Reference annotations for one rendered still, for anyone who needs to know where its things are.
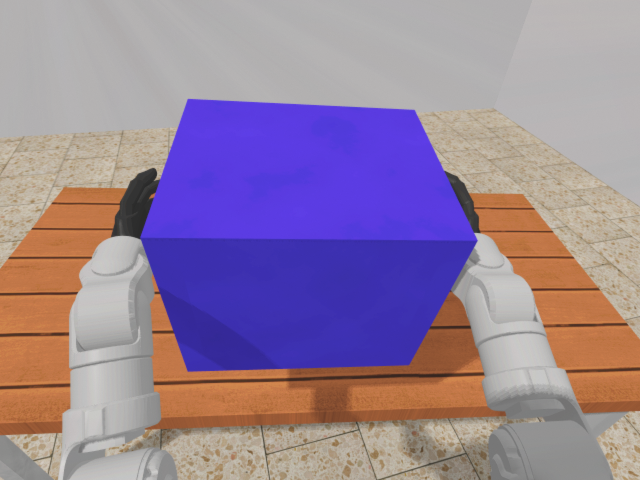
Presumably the carton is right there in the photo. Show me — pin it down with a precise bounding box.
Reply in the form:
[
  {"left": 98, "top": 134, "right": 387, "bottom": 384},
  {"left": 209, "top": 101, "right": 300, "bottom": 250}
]
[{"left": 140, "top": 99, "right": 478, "bottom": 372}]

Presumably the left robot hand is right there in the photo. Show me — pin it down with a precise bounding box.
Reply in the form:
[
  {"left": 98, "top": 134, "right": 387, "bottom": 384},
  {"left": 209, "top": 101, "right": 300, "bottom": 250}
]
[{"left": 111, "top": 168, "right": 160, "bottom": 240}]

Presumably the right robot forearm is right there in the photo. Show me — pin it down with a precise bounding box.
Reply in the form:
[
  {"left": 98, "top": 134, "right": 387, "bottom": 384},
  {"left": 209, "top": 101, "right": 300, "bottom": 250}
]
[{"left": 451, "top": 233, "right": 614, "bottom": 480}]

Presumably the robot right upper arm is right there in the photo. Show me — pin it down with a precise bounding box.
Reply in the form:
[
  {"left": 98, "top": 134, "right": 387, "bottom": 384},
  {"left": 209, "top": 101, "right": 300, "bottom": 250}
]
[{"left": 488, "top": 420, "right": 611, "bottom": 480}]

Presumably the robot left upper arm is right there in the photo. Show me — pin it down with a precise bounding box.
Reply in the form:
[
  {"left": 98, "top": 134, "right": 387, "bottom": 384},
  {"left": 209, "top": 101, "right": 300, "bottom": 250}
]
[{"left": 66, "top": 447, "right": 178, "bottom": 480}]

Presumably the table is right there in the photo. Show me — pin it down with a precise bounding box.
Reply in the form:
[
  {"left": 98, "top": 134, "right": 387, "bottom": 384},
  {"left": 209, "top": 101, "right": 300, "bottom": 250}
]
[{"left": 0, "top": 187, "right": 640, "bottom": 480}]

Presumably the right robot hand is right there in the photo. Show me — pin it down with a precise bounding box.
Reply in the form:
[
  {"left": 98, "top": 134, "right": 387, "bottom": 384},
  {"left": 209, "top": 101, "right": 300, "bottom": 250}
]
[{"left": 444, "top": 171, "right": 481, "bottom": 233}]

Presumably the left robot forearm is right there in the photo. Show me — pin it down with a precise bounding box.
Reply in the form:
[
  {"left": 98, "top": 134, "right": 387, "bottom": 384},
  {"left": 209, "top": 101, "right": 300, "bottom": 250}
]
[{"left": 58, "top": 236, "right": 161, "bottom": 480}]

